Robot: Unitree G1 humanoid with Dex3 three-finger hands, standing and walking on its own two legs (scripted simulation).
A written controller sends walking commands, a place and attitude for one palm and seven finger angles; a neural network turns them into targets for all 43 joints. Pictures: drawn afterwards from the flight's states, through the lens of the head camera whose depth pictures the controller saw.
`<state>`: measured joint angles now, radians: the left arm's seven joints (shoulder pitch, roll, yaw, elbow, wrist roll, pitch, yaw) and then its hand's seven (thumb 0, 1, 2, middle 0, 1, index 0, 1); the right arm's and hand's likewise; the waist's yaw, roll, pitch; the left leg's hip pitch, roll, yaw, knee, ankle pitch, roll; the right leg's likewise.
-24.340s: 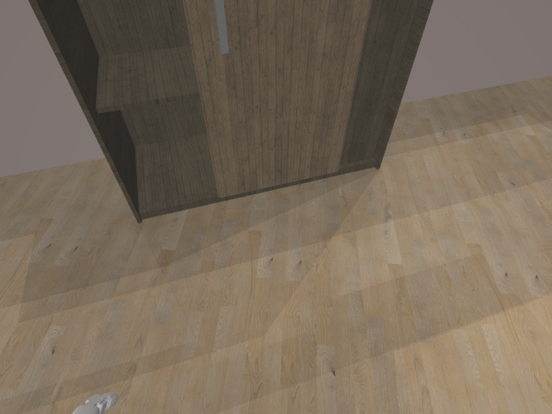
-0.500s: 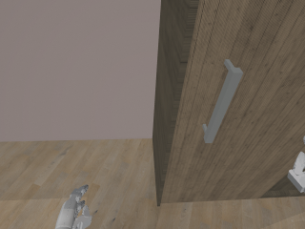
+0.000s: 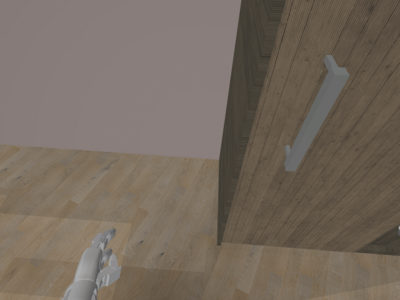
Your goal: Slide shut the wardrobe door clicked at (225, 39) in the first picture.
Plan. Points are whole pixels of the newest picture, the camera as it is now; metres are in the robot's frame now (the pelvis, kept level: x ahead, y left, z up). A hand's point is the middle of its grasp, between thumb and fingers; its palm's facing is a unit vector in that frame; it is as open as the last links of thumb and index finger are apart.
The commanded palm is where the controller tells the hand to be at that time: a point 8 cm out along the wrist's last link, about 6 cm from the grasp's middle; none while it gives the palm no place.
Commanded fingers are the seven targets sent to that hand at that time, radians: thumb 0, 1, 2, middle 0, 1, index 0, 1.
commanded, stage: step back with the hand held close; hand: right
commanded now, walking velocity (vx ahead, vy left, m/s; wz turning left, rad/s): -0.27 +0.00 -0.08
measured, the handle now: (307, 121) +0.45 -0.20 +0.13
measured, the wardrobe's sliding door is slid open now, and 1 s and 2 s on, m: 0.00 0.00 0.00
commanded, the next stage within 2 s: stop stepping back and stand still in 0.70 s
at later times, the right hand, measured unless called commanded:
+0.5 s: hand out of the picture +0.10 -0.27 +0.16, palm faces +0.52 +0.72 -0.45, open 7.4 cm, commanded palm +0.03 -0.30 +0.18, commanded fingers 0.00 -0.90 -0.90 0.20 0.30 0.20 0.30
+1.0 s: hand out of the picture -0.06 -0.25 +0.19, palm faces +0.62 +0.68 -0.38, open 7.4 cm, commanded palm -0.11 -0.28 +0.18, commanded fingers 0.00 -0.90 -0.90 0.20 0.30 0.20 0.30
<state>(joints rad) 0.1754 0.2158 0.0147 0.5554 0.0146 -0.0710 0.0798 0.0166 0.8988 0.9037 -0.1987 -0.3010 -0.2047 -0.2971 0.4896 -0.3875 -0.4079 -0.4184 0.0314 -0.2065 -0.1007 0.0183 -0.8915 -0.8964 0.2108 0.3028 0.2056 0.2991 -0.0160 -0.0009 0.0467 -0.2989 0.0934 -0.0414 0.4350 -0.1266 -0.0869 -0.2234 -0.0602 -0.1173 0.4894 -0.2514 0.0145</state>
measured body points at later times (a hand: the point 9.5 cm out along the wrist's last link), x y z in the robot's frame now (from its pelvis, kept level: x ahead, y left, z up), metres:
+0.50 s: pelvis -0.08 +0.01 -0.02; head -0.07 +0.00 +0.43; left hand +0.08 +0.25 -0.10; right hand +0.07 -0.30 +0.19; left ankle +0.06 +0.17 -0.74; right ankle +0.00 -0.13 -0.73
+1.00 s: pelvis -0.23 +0.02 -0.07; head -0.26 +0.03 +0.38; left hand -0.02 +0.26 -0.13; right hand -0.10 -0.28 +0.21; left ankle +0.01 +0.18 -0.71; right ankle -0.16 -0.10 -0.74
